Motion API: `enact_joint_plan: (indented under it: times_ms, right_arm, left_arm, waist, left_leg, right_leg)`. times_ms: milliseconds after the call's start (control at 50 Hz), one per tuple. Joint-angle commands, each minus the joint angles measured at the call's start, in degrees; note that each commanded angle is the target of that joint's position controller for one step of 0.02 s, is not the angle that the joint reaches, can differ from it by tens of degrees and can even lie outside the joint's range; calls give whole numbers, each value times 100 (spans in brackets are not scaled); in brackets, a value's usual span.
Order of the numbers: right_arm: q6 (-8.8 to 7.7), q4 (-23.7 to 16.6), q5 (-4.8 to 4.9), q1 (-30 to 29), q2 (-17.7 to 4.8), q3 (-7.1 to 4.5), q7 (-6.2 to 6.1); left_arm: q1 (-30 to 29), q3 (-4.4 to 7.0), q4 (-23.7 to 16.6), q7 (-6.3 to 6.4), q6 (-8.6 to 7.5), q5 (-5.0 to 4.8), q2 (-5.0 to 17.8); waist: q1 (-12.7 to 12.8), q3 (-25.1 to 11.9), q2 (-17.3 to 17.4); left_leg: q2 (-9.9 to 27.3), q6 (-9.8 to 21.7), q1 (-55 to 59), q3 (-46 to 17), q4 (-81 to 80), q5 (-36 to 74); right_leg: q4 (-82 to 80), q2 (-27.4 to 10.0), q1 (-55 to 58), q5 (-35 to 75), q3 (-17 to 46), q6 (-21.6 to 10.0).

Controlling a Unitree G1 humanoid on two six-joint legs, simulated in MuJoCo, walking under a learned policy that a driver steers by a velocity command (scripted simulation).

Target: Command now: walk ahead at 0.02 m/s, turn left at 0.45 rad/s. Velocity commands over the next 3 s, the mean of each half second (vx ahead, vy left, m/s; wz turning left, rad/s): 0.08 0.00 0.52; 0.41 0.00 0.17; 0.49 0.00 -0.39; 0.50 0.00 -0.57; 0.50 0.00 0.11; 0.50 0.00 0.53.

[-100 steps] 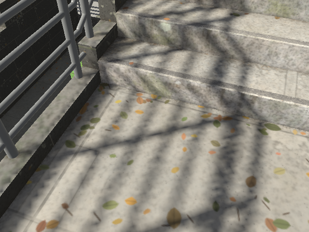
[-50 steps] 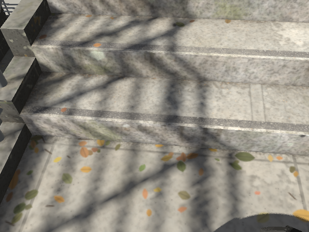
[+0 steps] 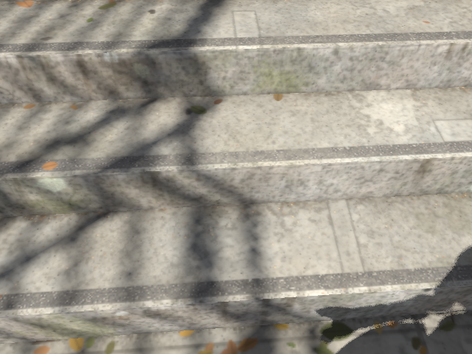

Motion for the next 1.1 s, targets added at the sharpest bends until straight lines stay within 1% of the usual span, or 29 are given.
enact_joint_plan:
  times_ms: [20, 40, 60, 80, 120, 160, 220, 300, 360, 420, 500, 540, 560, 580, 600, 620, 640, 700, 780, 860, 920, 960, 980, 1000, 1020, 1040, 1060, 1080, 1100]
  right_arm:
    - [-87, -195, -29, 583, -377, -87, 38]
    - [-136, -243, -86, 605, -682, -150, 30]
    - [-143, -453, -47, 471, -1554, -354, -1]
    - [-119, -298, -95, 801, -1489, -377, -61]
    - [-91, -375, 18, 164, -1049, -281, -108]
    - [-109, -545, 65, -208, -898, -253, -96]
    - [-166, -466, 108, 136, -938, -283, -75]
    - [-152, -385, 77, 430, -1020, -325, -109]
    - [-121, -368, 25, 547, -1107, -369, -76]
    - [-152, -375, -27, 453, -1197, -404, -24]
    - [-242, -381, -47, 174, -1172, -411, 40]
    - [-248, -436, -19, -207, -1025, -370, 41]
    - [-307, -480, 8, -241, -741, -290, 22]
    - [-392, -604, 89, -170, -177, -118, 34]
    - [-444, -660, -49, -398, -639, -197, 17]
    - [-480, -626, -111, -397, -819, -237, 51]
    - [-513, -477, -111, -226, -831, -236, 122]
    - [-529, -323, -188, -244, -720, -194, 255]
    - [-528, -550, -183, -1092, -507, -89, 295]
    - [-561, -823, -133, -1971, -241, 76, 311]
    - [-563, -815, -74, -1946, -357, 77, 203]
    - [-607, -604, -79, -1281, -519, 11, 79]
    - [-677, -330, -107, -463, -653, -48, -4]
    - [-744, -114, -256, 431, -932, -131, -79]
    - [-743, -99, -388, 961, -1537, -265, -121]
    - [-662, -3, -207, 912, -1478, -308, -56]
    - [-653, -111, -111, 288, -1070, -202, -4]
    - [-672, -186, -84, -221, -655, -91, 13]
    - [-710, -181, -65, -375, -474, -30, 1]
  left_arm:
    - [-82, 239, -197, 19, 10, -31, 860]
    - [108, 226, -166, -12, 54, -7, 696]
    - [-26, 125, -508, 9, 87, -42, 325]
    - [-505, 161, -575, 40, 145, 55, 532]
    - [-125, 193, -387, -50, 144, -57, 554]
    - [121, 240, -220, -110, 90, 55, 678]
    - [44, 230, -264, -119, 75, 1, 598]
    - [-194, 209, -384, -75, 86, -35, 620]
    - [-393, 200, -486, -159, 24, 26, 696]
    - [-544, 180, -576, -213, -89, 24, 715]
    - [-225, 129, -540, -208, -271, -35, 657]
    - [489, 97, -315, -145, -357, -53, 499]
    - [888, 151, -210, -72, -410, 9, 747]
    - [1276, 227, -228, -20, -451, 103, 1263]
    - [1102, 357, -141, -45, -444, 168, 1661]
    - [899, 315, -130, -91, -459, 96, 1345]
    - [628, 244, -164, -142, -498, -3, 1026]
    - [766, 174, -23, -203, -635, -23, 747]
    - [1312, 163, 298, -263, -700, -54, 631]
    - [1641, 145, 536, -244, -716, -50, 640]
    - [1657, 165, 648, -201, -714, -19, 778]
    - [1560, 139, 681, -187, -710, -47, 770]
    - [1443, 119, 664, -194, -693, -91, 756]
    - [1258, 97, 518, -218, -714, -125, 746]
    - [1637, -95, 271, -252, -698, -314, -2]
    - [1810, 63, 504, -161, -596, -192, 537]
    - [1540, 117, 526, -175, -537, -76, 624]
    - [1335, 78, 522, -234, -534, -24, 436]
    - [1253, 78, 552, -270, -491, 21, 340]
  waist:
    - [-213, -401, -444]
    - [-180, -224, 466]
    - [-124, 117, 1928]
    - [-352, 319, 1254]
    - [134, 317, 605]
    - [200, -40, 659]
    - [55, -363, 446]
    - [-152, -308, 670]
    - [-296, -326, 720]
    - [-302, -102, 735]
    - [-78, -123, 680]
    - [419, -82, 435]
    - [583, -131, -107]
    - [644, -494, -1310]
    - [517, 252, -950]
    - [288, 611, -558]
    - [110, 697, -472]
    - [103, 370, -626]
    - [306, 321, -619]
    - [486, 376, -670]
    - [339, 253, -760]
    - [-24, -146, -730]
    - [-399, -598, -551]
    - [-760, -1160, -387]
    - [-692, -1987, 1001]
    - [-562, -2039, 782]
    - [-279, -1185, 442]
    - [-125, -585, 402]
    - [-14, -278, 475]
  left_leg:
    - [-119, 247, 915, 19, -1222, 609]
    - [458, 406, 982, -1047, -2346, 561]
    - [2044, 992, 855, -3463, -3075, 1091]
    - [2098, 1383, 350, -3387, -3085, 1610]
    - [1296, 1136, 276, -2382, -2847, 1472]
    - [927, 1003, 772, -2021, -2647, 2241]
    - [929, 1069, 1355, -2044, -2424, 3047]
    - [929, 1158, 1667, -2410, -2363, 2854]
    - [844, 1318, 1523, -2952, -2799, 210]
    - [811, 1392, 1219, -3354, -2953, -615]
    - [662, 1260, 550, -3378, -2788, -636]
    - [205, 885, -573, -2998, -2352, -877]
    - [-150, 583, -1406, -2524, -1594, -1097]
    - [-875, 272, -1916, -1392, 150, -1045]
    - [-855, 278, -2541, -1205, 827, -609]
    - [-480, 280, -2537, -1404, 1135, -117]
    - [-356, 196, -2411, -1349, 1196, 290]
    - [-231, -25, -2186, -924, 1473, 1037]
    - [98, -213, -2445, -271, 1077, 1443]
    - [70, -193, -1839, 158, -182, 1677]
    - [-94, 77, -1020, 282, -902, 1513]
    - [-354, 317, 7, 251, -1306, 1553]
    - [-365, 453, 1054, 221, -1703, 1902]
    - [344, 595, 2533, -403, -1687, 1843]
    - [2233, 1112, 4337, -2540, -1789, 2175]
    - [2527, 1286, 3574, -3404, -2372, 1830]
    - [2140, 1104, 2668, -2657, -2614, 887]
    - [1840, 948, 1840, -2020, -2977, 786]
    - [1599, 781, 1366, -1534, -3204, 1086]
  right_leg:
    - [-394, -1359, -247, 25, 918, -578]
    - [558, -940, -628, -741, 452, -152]
    - [1577, 228, -1894, -2202, -35, 330]
    - [2633, 178, -1701, -2284, 772, 300]
    - [2944, 61, -1544, -1368, 1059, 264]
    - [3153, 123, -1553, -983, 1009, 287]
    - [3158, 131, -1656, -919, 1057, 411]
    - [2570, 147, -1771, -1067, 1133, 487]
    - [2067, 173, -1599, -1224, 1140, 482]
    - [1564, 247, -1346, -1375, 1185, 413]
    - [652, 366, -220, -1358, 1078, 169]
    - [-656, 402, 1448, -565, 895, -15]
    - [-1025, -137, 2343, -999, 1473, -113]
    - [-1998, -1684, 2740, -2975, 3607, -470]
    - [-2385, -2139, 1928, -3724, 4743, -890]
    - [-2320, -2005, 1592, -3565, 4436, -980]
    - [-2298, -1622, 1515, -2997, 3818, -823]
    - [-2232, -1026, 1704, -943, 2542, -641]
    - [-2148, -904, 1945, 724, 1956, -754]
    - [-1959, -806, 1782, 2288, 1519, -697]
    - [-1594, -970, 1781, 3152, 1452, -595]
    - [-671, -967, 1830, 4876, 1505, -467]
    - [196, -792, 1617, 4911, 1395, -355]
    - [1280, -576, 580, 3537, 1350, -265]
    - [3179, 202, -1351, -66, 855, -17]
    - [3974, 340, -1529, -1812, 1096, -126]
    - [4069, -21, -1571, -1400, 1269, -192]
    - [3848, -216, -1513, -1030, 1209, -179]
    - [3664, -325, -1365, -848, 1166, -160]
Next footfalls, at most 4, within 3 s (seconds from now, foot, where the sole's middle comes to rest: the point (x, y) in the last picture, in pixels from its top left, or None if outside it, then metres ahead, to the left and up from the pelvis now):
0.04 left None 0.03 0.09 -0.77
0.56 right None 0.10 -0.09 -0.77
1.00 left None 0.30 0.21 -0.77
1.64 right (218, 254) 0.71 0.07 -0.60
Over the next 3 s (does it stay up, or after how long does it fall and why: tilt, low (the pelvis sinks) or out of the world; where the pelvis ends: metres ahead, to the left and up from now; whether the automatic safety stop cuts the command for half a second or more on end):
stays up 1.35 0.03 0.51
